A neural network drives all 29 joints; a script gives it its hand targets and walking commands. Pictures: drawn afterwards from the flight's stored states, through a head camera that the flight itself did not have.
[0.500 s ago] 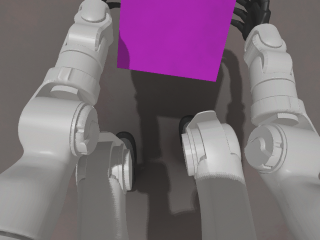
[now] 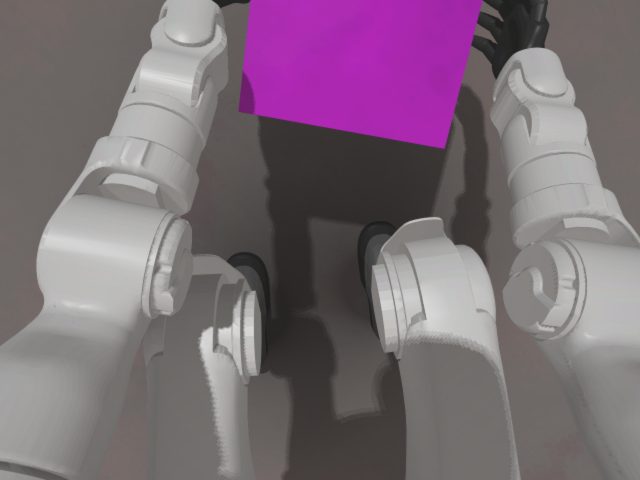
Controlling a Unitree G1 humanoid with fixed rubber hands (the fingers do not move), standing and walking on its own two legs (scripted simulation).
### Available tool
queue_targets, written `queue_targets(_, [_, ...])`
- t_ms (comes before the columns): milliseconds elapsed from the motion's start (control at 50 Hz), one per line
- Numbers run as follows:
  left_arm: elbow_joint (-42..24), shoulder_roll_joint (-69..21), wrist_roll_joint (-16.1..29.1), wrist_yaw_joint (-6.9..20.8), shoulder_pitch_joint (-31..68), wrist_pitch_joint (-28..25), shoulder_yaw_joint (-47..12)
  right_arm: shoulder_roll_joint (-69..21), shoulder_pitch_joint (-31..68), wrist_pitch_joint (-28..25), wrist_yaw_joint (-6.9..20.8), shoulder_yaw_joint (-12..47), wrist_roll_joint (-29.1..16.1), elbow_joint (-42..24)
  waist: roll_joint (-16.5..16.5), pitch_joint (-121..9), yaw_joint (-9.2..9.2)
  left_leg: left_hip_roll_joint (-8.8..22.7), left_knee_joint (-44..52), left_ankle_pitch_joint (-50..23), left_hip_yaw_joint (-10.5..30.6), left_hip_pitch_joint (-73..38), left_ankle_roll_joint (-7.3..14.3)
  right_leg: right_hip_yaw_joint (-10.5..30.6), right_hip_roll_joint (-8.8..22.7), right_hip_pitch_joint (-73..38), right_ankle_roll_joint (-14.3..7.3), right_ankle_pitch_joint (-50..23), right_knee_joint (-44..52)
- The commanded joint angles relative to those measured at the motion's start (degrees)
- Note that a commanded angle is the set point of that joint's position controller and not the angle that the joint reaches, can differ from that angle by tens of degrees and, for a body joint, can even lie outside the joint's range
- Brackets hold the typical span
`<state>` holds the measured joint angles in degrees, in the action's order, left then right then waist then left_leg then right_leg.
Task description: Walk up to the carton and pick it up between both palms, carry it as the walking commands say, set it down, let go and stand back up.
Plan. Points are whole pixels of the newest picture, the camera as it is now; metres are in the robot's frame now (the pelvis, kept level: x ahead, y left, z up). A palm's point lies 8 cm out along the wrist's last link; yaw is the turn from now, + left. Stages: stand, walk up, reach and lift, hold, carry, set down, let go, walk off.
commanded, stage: set down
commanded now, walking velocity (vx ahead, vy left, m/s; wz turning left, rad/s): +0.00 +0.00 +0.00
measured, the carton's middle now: (349, 53) +0.50 -0.10 -0.28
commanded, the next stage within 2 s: let go in 1.80 s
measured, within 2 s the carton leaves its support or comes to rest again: neither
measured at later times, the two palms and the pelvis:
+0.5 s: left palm out of the picture +0.56 +0.06 -0.18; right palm (571, 35) +0.47 -0.30 -0.18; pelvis -0.01 +0.00 +0.00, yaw -2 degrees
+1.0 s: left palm out of the picture +0.57 +0.04 -0.02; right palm out of the picture +0.47 -0.31 -0.03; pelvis +0.00 -0.02 +0.09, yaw -2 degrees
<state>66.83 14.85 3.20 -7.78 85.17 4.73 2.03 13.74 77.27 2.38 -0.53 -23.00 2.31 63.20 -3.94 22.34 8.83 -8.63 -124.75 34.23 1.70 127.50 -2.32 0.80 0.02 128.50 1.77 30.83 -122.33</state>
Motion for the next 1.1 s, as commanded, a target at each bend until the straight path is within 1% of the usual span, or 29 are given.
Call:
queue_targets(0, [-7.65, 3.65, 2.98, -0.60, 19.18, -1.84, -3.47, 12.60, 13.65, -4.03, -3.35, 1.63, -4.98, -5.88, -5.84, -62.13, 8.91, 2.43, 7.83, -15.29, -0.73, -26.80, -0.90, -3.97, -1.42, -29.67, 1.00, -23.52, 7.99])
queue_targets(40, [-10.42, 3.61, 4.14, -0.88, 20.80, -1.95, -4.05, 16.71, 15.76, -5.09, -3.33, 1.50, -5.97, -4.89, -7.03, -63.98, 8.47, 2.48, 6.80, -15.86, -1.23, -26.86, -1.22, -3.65, -0.96, -28.66, 0.05, -23.53, 7.20])
queue_targets(60, [-9.34, 6.06, 4.04, -0.91, 19.32, -2.05, -3.40, 15.27, 15.02, -4.61, -3.09, 2.93, -7.26, -3.75, -5.14, -62.47, 6.57, 2.77, 6.62, -15.71, -1.30, -25.40, -0.80, -3.17, -0.78, -28.54, 0.42, -22.70, 7.50])
queue_targets(280, [-10.61, 10.57, 5.01, -0.27, 21.14, -1.48, -2.74, 16.90, 18.14, -3.94, -2.14, 8.35, -14.56, -2.54, -3.16, -65.75, 3.88, 4.24, 7.15, -10.20, -2.50, -23.93, 0.25, -2.46, 0.00, -35.13, 0.21, -21.77, 7.97])
queue_targets(380, [-16.58, 9.41, 7.75, -0.19, 21.13, -0.58, -5.46, 17.72, 15.95, -3.14, -3.07, 8.79, -15.83, -9.14, -5.81, -78.81, 6.39, 4.08, 7.24, -13.52, -3.01, -32.83, 0.61, -3.09, -0.37, -41.35, -0.07, -25.42, 8.54])
queue_targets(400, [-19.80, 8.91, 6.49, -0.98, 20.47, -0.28, -3.78, 19.36, 15.79, -2.83, -3.40, 8.36, -16.07, -10.86, -7.35, -81.77, 4.61, 3.37, 7.10, -14.48, -4.58, -35.55, -0.28, -2.28, -0.74, -41.66, -0.26, -25.41, 10.12])
queue_targets(440, [-18.30, 8.13, 7.96, -0.94, 19.48, 0.64, -4.40, 18.24, 14.46, -1.97, -3.67, 9.07, -14.82, -10.63, -4.20, -81.70, 6.58, 2.75, 7.90, -11.69, -4.43, -36.31, 0.38, -4.30, -0.96, -40.92, -0.08, -21.95, 10.77])
queue_targets(480, [-19.15, 9.80, 7.51, -1.61, 16.30, 1.91, -2.65, 19.04, 13.81, -0.60, -4.11, 9.16, -15.60, -14.45, -2.11, -87.75, 5.19, 2.64, 8.35, -11.86, -4.84, -39.15, 0.44, -4.26, -1.27, -46.24, 0.03, -22.01, 11.27])
queue_targets(500, [-24.58, 8.94, 8.53, -1.68, 20.08, 2.11, -2.25, 19.50, 12.09, -0.11, -4.29, 7.44, -14.90, -16.34, -2.33, -92.97, 8.66, 2.48, 9.08, -12.22, -4.65, -39.96, 0.14, -4.53, -1.44, -50.25, -0.66, -24.27, 11.95])
queue_targets(560, [-30.15, 10.38, 8.37, -2.88, 20.12, 3.07, -0.35, 21.23, 13.42, 1.87, -5.29, 6.42, -13.36, -24.37, 1.30, -100.73, 7.27, 1.37, 9.29, -16.40, -4.65, -46.66, 0.46, -6.25, -2.45, -53.61, 0.20, -26.70, 12.38])
queue_targets(580, [-32.18, 12.96, 7.93, -3.15, 18.67, 3.97, 1.85, 24.21, 13.32, 2.54, -5.94, 3.63, -11.45, -29.07, 2.20, -101.08, 9.43, 1.70, 9.79, -12.64, -4.73, -45.13, 0.96, -6.52, -2.30, -55.20, 0.23, -25.43, 12.77])
queue_targets(620, [-32.03, 12.11, 6.87, -3.57, 18.71, 5.79, 1.94, 24.04, 15.79, 4.42, -5.66, 5.91, -12.30, -32.16, 0.83, -101.62, 6.98, 0.84, 12.30, -10.80, -5.68, -45.06, 1.28, -5.77, -2.39, -59.07, -0.19, -25.62, 15.04])
queue_targets(640, [-29.36, 13.82, 5.20, -3.64, 16.72, 6.24, 4.51, 21.46, 14.19, 5.47, -5.22, 7.13, -12.51, -29.51, 5.57, -93.93, 4.16, 0.95, 12.81, -9.29, -5.51, -40.65, 2.01, -6.46, -2.83, -54.44, 0.64, -23.15, 14.97])
queue_targets(700, [-22.76, 10.77, 4.42, -2.02, 15.71, 6.76, 5.70, 16.01, 17.57, 6.36, -4.34, 11.59, -14.21, -28.65, 8.76, -83.52, 0.62, 1.13, 14.59, -2.86, -6.13, -30.02, 3.22, -4.43, -2.98, -55.67, 0.82, -19.19, 17.33])
queue_targets(740, [-25.04, 11.77, 4.77, -1.76, 15.77, 6.77, 5.06, 12.94, 18.51, 7.41, -3.86, 13.66, -17.96, -32.66, 6.00, -92.40, -2.81, 1.04, 16.59, -6.56, -7.68, -34.58, 3.27, -2.96, -2.94, -63.71, 1.34, -24.22, 18.63])
queue_targets(760, [-26.32, 14.44, 2.06, -1.79, 14.18, 6.78, 7.99, 14.17, 15.73, 7.88, -4.21, 11.78, -16.82, -33.21, 6.14, -95.18, -1.90, 1.02, 16.99, -7.24, -7.59, -34.55, 2.88, -2.14, -3.17, -66.03, 1.54, -27.23, 19.33])
queue_targets(800, [-19.66, 12.56, 1.51, -1.33, 12.61, 6.47, 7.86, 12.93, 14.64, 8.47, -3.60, 13.41, -15.87, -23.91, 6.59, -88.23, -4.42, 0.66, 18.33, -3.83, -8.33, -29.59, 3.31, -3.18, -2.86, -60.48, 1.40, -22.29, 19.52])
queue_targets(820, [-23.83, 13.96, 1.56, -1.04, 13.12, 6.68, 8.71, 10.60, 12.49, 9.27, -4.05, 14.28, -15.98, -26.01, 7.80, -94.17, -3.69, 0.57, 18.97, -5.08, -8.82, -34.26, 3.15, -1.98, -3.34, -64.31, 1.68, -20.48, 22.67])
queue_targets(840, [-15.66, 12.95, 1.16, -0.15, 10.78, 6.99, 9.14, 9.82, 10.06, 9.52, -3.68, 15.28, -15.82, -20.95, 7.31, -87.47, -3.57, 1.14, 21.08, -2.86, -8.26, -29.50, 3.29, -1.72, -2.65, -63.06, 1.75, -19.65, 23.24])
queue_targets(880, [-14.64, 12.69, -0.06, 0.83, 7.88, 6.38, 11.62, 8.15, 10.49, 9.37, -3.79, 13.27, -13.55, -20.03, 10.47, -80.92, -4.36, 0.39, 23.41, -2.67, -7.97, -20.92, 3.47, -0.55, -3.35, -65.24, 1.79, -21.88, 25.08])
queue_targets(900, [-14.34, 13.32, -1.79, 1.43, 3.67, 6.11, 12.22, 8.94, 4.16, 8.82, -4.03, 9.29, -10.61, -20.99, 7.95, -80.46, -1.75, 0.67, 25.03, -2.78, -7.33, -23.46, 3.04, -0.08, -3.35, -65.23, 2.34, -21.39, 26.54])
queue_targets(920, [-22.22, 13.08, -2.05, 1.90, 5.71, 4.85, 12.62, 9.91, 2.38, 8.13, -4.60, 8.92, -10.48, -24.01, 5.99, -85.52, -1.21, 0.43, 25.18, -6.35, -9.05, -23.03, 1.50, 2.18, -3.06, -72.45, 1.57, -27.84, 27.60])
queue_targets(940, [-22.64, 11.60, -0.48, 2.57, 5.09, 4.34, 10.42, 9.64, 4.26, 7.87, -4.84, 8.27, -9.00, -27.07, 8.60, -84.96, 1.30, 0.02, 26.81, -5.92, -8.13, -20.89, 1.80, -0.07, -3.49, -73.26, 1.62, -30.83, 27.64])
queue_targets(960, [-19.57, 11.84, -1.60, 2.60, 3.57, 4.27, 10.96, 11.49, -0.99, 7.38, -5.11, 4.84, -5.54, -21.14, 6.74, -81.88, 3.39, 0.11, 27.87, -4.91, -7.85, -19.34, 1.48, 0.19, -3.50, -71.45, 1.34, -29.99, 27.77])
queue_targets(1000, [-22.10, 10.11, -0.86, 2.82, 3.78, 4.30, 9.01, 15.84, -1.92, 6.68, -4.72, 2.49, -3.29, -21.58, 3.81, -78.39, 5.32, 0.35, 31.62, -4.38, -7.48, -24.02, 0.66, -1.48, -3.02, -66.31, 1.13, -26.20, 31.45])
queue_targets(1020, [-21.98, 9.69, -1.60, 3.00, 4.83, 4.00, 9.64, 13.47, 0.77, 6.55, -4.42, 3.24, -4.13, -22.88, 1.85, -77.15, 2.38, -0.19, 31.97, -5.58, -7.56, -27.51, 0.56, -2.07, -3.22, -60.38, 0.99, -24.76, 32.34])
queue_targets(1040, [-26.97, 6.91, -0.49, 2.99, 7.49, 4.60, 7.60, 13.10, 3.03, 6.33, -4.03, 2.49, -6.08, -28.16, -2.86, -84.41, 2.77, -0.05, 31.93, -12.24, -7.42, -37.93, -0.11, -2.58, -3.79, -58.44, 0.79, -26.84, 33.68])
queue_targets(1060, [-27.13, 6.44, 0.67, 2.85, 6.39, 4.47, 5.79, 13.56, 1.95, 5.95, -3.77, 2.83, -5.45, -28.98, -1.59, -83.63, 5.87, 0.40, 33.66, -10.22, -6.66, -38.62, -0.10, -4.19, -3.71, -58.96, 0.34, -26.74, 35.38])
queue_targets(1080, [-28.65, 6.43, -0.06, 2.46, 6.98, 4.68, 7.14, 13.97, 4.04, 5.89, -3.11, 2.69, -7.79, -30.76, -3.43, -81.89, 2.13, 0.02, 35.39, -11.72, -7.48, -39.03, -0.55, -3.03, -3.79, -59.44, 0.36, -26.80, 36.73])
